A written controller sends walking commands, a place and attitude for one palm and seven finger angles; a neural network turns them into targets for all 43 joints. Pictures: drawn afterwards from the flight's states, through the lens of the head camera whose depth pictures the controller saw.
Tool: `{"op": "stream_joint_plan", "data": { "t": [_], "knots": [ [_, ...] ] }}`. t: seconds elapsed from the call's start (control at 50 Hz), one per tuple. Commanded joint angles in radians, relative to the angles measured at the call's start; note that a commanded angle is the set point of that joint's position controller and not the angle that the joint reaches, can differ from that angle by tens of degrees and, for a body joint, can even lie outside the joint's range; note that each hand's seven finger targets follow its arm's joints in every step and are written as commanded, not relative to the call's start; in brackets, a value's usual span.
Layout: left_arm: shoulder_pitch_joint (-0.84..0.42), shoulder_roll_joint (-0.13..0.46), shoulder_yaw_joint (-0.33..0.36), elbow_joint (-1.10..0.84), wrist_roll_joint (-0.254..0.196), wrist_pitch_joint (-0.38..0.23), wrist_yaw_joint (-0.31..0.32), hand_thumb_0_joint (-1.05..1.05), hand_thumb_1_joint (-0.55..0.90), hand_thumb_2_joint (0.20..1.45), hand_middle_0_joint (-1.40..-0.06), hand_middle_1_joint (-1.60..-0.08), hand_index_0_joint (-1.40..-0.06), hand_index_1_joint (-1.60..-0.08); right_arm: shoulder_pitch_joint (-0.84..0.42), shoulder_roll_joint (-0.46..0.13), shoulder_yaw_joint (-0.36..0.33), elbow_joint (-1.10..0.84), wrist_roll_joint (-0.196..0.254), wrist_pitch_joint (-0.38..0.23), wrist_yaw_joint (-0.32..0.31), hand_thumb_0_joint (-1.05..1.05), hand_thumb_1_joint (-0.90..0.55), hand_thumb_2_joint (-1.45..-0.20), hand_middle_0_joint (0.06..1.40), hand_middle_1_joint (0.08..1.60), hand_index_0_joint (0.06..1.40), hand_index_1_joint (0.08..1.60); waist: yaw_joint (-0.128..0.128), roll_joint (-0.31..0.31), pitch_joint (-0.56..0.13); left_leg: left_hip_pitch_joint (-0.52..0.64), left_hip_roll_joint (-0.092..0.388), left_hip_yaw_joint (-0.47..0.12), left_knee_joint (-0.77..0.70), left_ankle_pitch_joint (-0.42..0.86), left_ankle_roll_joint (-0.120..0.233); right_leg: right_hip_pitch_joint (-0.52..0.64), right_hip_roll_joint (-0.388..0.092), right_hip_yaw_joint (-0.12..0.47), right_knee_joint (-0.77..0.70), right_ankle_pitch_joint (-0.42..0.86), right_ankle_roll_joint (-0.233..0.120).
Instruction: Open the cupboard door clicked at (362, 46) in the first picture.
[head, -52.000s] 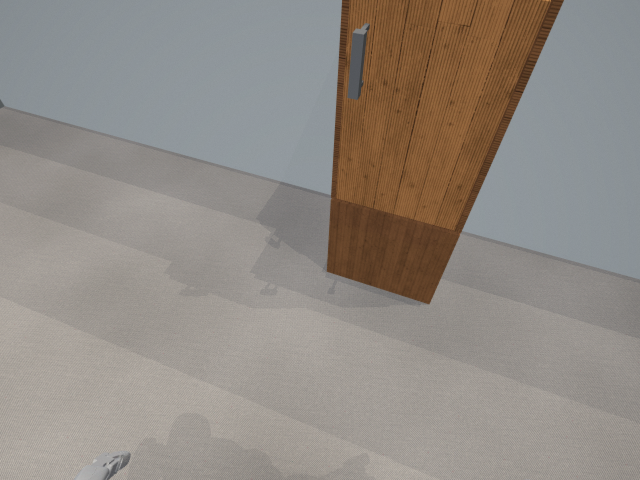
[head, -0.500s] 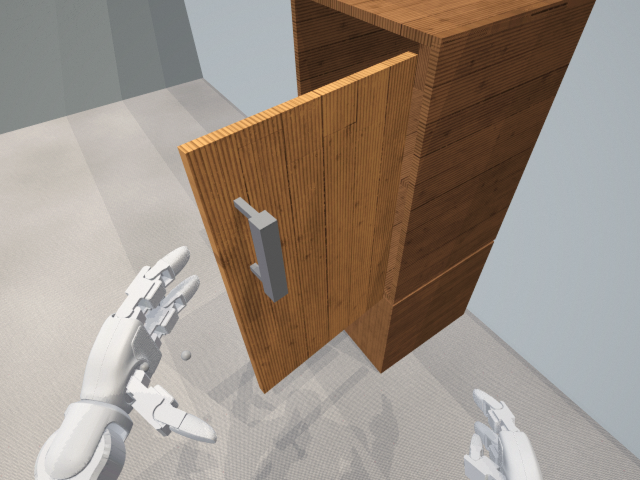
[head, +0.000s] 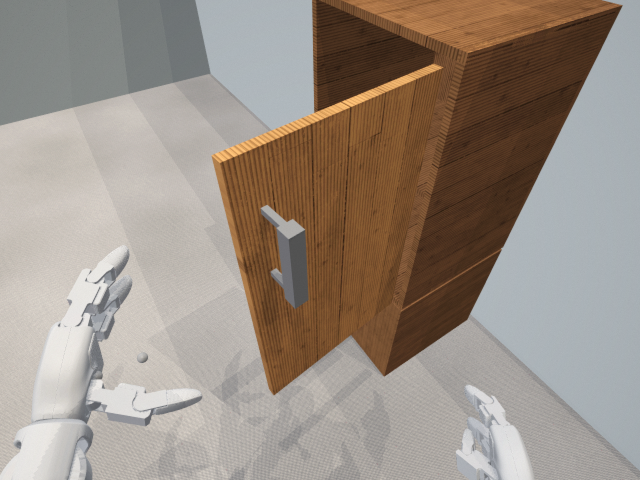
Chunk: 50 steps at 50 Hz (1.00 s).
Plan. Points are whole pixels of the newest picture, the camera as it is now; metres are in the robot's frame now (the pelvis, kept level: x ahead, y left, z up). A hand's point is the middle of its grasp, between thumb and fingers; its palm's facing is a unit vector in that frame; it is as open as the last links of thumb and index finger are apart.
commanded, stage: draw the hand back to the body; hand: left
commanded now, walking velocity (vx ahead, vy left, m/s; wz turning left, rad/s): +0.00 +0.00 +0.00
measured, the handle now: (283, 257) +0.36 +0.10 +0.10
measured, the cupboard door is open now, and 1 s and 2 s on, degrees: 97 97 97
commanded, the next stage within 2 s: step back with the hand held close in 0.86 s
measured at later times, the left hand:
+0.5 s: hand (90, 315) +0.22 +0.26 +0.15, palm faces +0.42 -0.81 -0.41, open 8.9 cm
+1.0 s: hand (97, 316) +0.22 +0.25 +0.16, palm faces +0.42 -0.81 -0.41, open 7.4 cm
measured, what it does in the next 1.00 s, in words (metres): stands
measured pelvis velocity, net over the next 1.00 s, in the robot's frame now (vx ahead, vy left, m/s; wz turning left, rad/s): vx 0.02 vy -0.01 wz -0.03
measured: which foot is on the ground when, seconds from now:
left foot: down 0.00-1.00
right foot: down 0.00-1.00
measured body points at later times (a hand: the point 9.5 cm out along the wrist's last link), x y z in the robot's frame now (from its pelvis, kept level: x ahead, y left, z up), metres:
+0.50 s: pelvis +0.02 +0.00 +0.01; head +0.01 -0.02 +0.46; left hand +0.19 +0.30 +0.18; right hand +0.20 -0.23 -0.08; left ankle +0.00 +0.12 -0.74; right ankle -0.02 -0.12 -0.74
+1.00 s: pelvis +0.02 -0.01 +0.01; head +0.01 -0.03 +0.46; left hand +0.19 +0.29 +0.18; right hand +0.20 -0.23 -0.08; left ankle +0.00 +0.12 -0.74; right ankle -0.02 -0.12 -0.74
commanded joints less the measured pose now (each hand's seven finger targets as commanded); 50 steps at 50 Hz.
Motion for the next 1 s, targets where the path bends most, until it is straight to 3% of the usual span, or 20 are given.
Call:
{"op": "stream_joint_plan", "data": {
  "t": [0.0, 0.16, 0.26, 0.34, 0.46, 0.52, 0.58, 0.62, 0.72, 0.76, 0.8, 0.86, 0.94, 0.96, 0.98],
  "knots": [
    [-0.100, 0.142, 0.093, -0.235, 0.035, -0.088, 0.063, 0.000, 0.095, 0.555, -0.171, -0.300, -0.171, -0.300, -0.118, -0.104, -0.049, -0.139, -0.005, -0.031, -0.004, 0.000, -0.900, -0.900, 0.200, 0.300, 0.200, 0.300, -0.005, 0.046, -0.080, 0.083, 0.008, -0.004, -0.137, 0.194, 0.007, 0.008, -0.001, 0.012, -0.115, 0.155, -0.018],
    [-0.070, 0.178, 0.173, -0.195, 0.042, -0.093, 0.084, 0.000, 0.375, 0.675, -0.181, -0.300, -0.181, -0.300, -0.132, -0.108, -0.063, -0.118, -0.008, 0.007, 0.000, 0.000, -0.900, -0.900, 0.200, 0.300, 0.200, 0.300, 0.010, -0.011, -0.093, 0.131, 0.015, 0.006, -0.163, 0.320, 0.008, 0.069, 0.004, 0.011, -0.133, 0.254, -0.016],
    [-0.081, 0.198, 0.217, -0.189, 0.037, -0.093, 0.082, 0.000, 0.550, 0.750, -0.187, -0.300, -0.187, -0.300, -0.135, -0.109, -0.070, -0.112, -0.006, 0.031, 0.008, 0.000, -0.900, -0.900, 0.200, 0.300, 0.200, 0.300, 0.012, 0.021, -0.083, 0.143, 0.018, 0.014, -0.168, 0.371, 0.002, 0.084, 0.004, 0.015, -0.143, 0.292, -0.015],
    [-0.092, 0.224, 0.263, -0.160, 0.028, -0.089, 0.082, 0.000, 0.690, 0.810, -0.192, -0.300, -0.192, -0.300, -0.138, -0.110, -0.076, -0.109, -0.005, 0.046, 0.005, 0.000, -0.900, -0.900, 0.200, 0.300, 0.200, 0.300, 0.015, 0.002, -0.069, 0.143, 0.015, 0.024, -0.170, 0.369, 0.007, 0.090, 0.005, 0.018, -0.156, 0.315, -0.012],
    [-0.138, 0.255, 0.310, -0.169, 0.023, -0.095, 0.084, 0.000, 0.900, 0.900, -0.200, -0.300, -0.200, -0.300, -0.139, -0.111, -0.084, -0.103, -0.003, 0.054, 0.003, 0.000, -0.900, -0.900, 0.200, 0.300, 0.200, 0.300, 0.013, 0.055, -0.086, 0.167, 0.012, 0.032, -0.168, 0.379, 0.008, 0.094, 0.004, 0.027, -0.168, 0.328, -0.013],
    [-0.118, 0.217, 0.272, -0.130, 0.020, -0.087, 0.077, 0.000, 0.900, 0.900, -0.200, -0.300, -0.200, -0.300, -0.140, -0.115, -0.086, -0.104, -0.003, 0.055, 0.004, 0.000, -0.900, -0.900, 0.200, 0.300, 0.200, 0.300, 0.009, 0.010, -0.062, 0.167, 0.013, 0.035, -0.170, 0.371, 0.014, 0.082, 0.005, 0.024, -0.176, 0.332, -0.007],
    [-0.136, 0.220, 0.267, -0.124, 0.023, -0.085, 0.075, 0.000, 0.900, 0.900, -0.200, -0.300, -0.200, -0.300, -0.142, -0.119, -0.087, -0.102, -0.004, 0.059, 0.006, 0.000, -0.900, -0.900, 0.200, 0.300, 0.200, 0.300, 0.009, 0.024, -0.054, 0.163, 0.008, 0.034, -0.176, 0.347, 0.014, 0.084, 0.005, 0.027, -0.186, 0.310, -0.009],
    [-0.127, 0.233, 0.281, -0.121, 0.020, -0.087, 0.076, 0.000, 0.900, 0.900, -0.200, -0.300, -0.200, -0.300, -0.141, -0.119, -0.090, -0.103, -0.005, 0.060, 0.004, 0.000, -0.900, -0.900, 0.200, 0.300, 0.200, 0.300, 0.012, -0.004, -0.065, 0.170, 0.008, 0.037, -0.174, 0.342, 0.019, 0.083, 0.005, 0.028, -0.188, 0.318, -0.006],
    [-0.125, 0.250, 0.300, -0.142, 0.019, -0.092, 0.076, 0.000, 0.900, 0.900, -0.200, -0.300, -0.200, -0.300, -0.146, -0.112, -0.089, -0.104, -0.007, 0.059, 0.001, 0.000, -0.900, -0.900, 0.200, 0.300, 0.200, 0.300, 0.017, 0.010, -0.089, 0.177, 0.005, 0.040, -0.169, 0.350, 0.019, 0.096, 0.004, 0.034, -0.187, 0.337, -0.006],
    [-0.144, 0.255, 0.300, -0.172, 0.022, -0.095, 0.076, 0.000, 0.900, 0.900, -0.200, -0.300, -0.200, -0.300, -0.146, -0.111, -0.088, -0.104, -0.007, 0.056, 0.002, 0.000, -0.900, -0.900, 0.200, 0.300, 0.200, 0.300, 0.016, 0.057, -0.100, 0.184, 0.003, 0.041, -0.167, 0.361, 0.017, 0.099, 0.004, 0.037, -0.187, 0.343, -0.009],
    [-0.143, 0.250, 0.295, -0.175, 0.023, -0.096, 0.078, 0.000, 0.900, 0.900, -0.200, -0.300, -0.200, -0.300, -0.146, -0.109, -0.085, -0.103, -0.008, 0.052, 0.003, 0.000, -0.900, -0.900, 0.200, 0.300, 0.200, 0.300, 0.015, 0.067, -0.091, 0.178, 0.003, 0.036, -0.171, 0.352, 0.012, 0.097, 0.003, 0.033, -0.188, 0.328, -0.009],
    [-0.115, 0.244, 0.299, -0.132, 0.019, -0.090, 0.075, 0.000, 0.900, 0.900, -0.200, -0.300, -0.200, -0.300, -0.146, -0.111, -0.088, -0.101, -0.008, 0.052, 0.002, 0.000, -0.900, -0.900, 0.200, 0.300, 0.200, 0.300, 0.016, -0.006, -0.071, 0.171, 0.006, 0.038, -0.173, 0.351, 0.018, 0.090, 0.008, 0.029, -0.191, 0.336, -0.005],
    [-0.122, 0.240, 0.295, -0.118, 0.019, -0.089, 0.071, 0.000, 0.900, 0.900, -0.200, -0.300, -0.200, -0.300, -0.147, -0.112, -0.090, -0.098, -0.006, 0.058, 0.005, 0.000, -0.900, -0.900, 0.200, 0.300, 0.200, 0.300, 0.015, 0.019, -0.064, 0.172, 0.006, 0.041, -0.177, 0.338, 0.018, 0.083, 0.006, 0.031, -0.196, 0.320, -0.005],
    [-0.184, 0.272, 0.307, -0.268, 0.018, -0.107, 0.074, 0.000, 0.900, 0.900, -0.200, -0.300, -0.200, -0.300, -0.156, -0.112, -0.088, -0.117, -0.004, 0.047, 0.007, 0.000, -0.900, -0.900, 0.200, 0.300, 0.200, 0.300, 0.020, 0.065, -0.124, 0.194, 0.003, 0.033, -0.168, 0.353, 0.018, 0.103, 0.004, 0.037, -0.189, 0.334, -0.007],
    [-0.328, 0.437, 0.464, -0.281, 0.029, -0.153, 0.087, 0.000, 0.900, 0.900, -0.200, -0.300, -0.200, -0.300, -0.147, -0.111, -0.061, -0.154, 0.014, 0.068, 0.007, 0.000, -0.900, -0.900, 0.200, 0.300, 0.200, 0.300, -0.025, 0.100, 0.007, 0.109, 0.008, 0.020, -0.142, 0.261, 0.023, -0.017, -0.033, 0.108, -0.228, 0.370, -0.015]
  ]
}}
